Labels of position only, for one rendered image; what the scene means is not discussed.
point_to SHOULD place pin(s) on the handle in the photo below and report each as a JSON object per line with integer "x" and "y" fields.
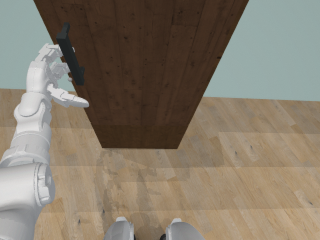
{"x": 69, "y": 55}

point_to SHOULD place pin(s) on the cupboard door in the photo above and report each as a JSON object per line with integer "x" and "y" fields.
{"x": 146, "y": 61}

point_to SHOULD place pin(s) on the robot thigh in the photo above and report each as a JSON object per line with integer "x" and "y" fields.
{"x": 182, "y": 231}
{"x": 120, "y": 230}

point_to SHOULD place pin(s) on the left robot thigh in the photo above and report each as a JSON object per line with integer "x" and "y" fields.
{"x": 120, "y": 230}

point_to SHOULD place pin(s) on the right robot thigh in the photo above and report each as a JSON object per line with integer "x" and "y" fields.
{"x": 182, "y": 231}

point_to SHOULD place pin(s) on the left robot forearm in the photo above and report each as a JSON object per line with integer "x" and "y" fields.
{"x": 32, "y": 138}

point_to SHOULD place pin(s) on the left robot upper arm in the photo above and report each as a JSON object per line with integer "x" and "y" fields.
{"x": 24, "y": 191}

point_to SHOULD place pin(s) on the robot left hand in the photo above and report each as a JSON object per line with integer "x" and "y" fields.
{"x": 40, "y": 76}

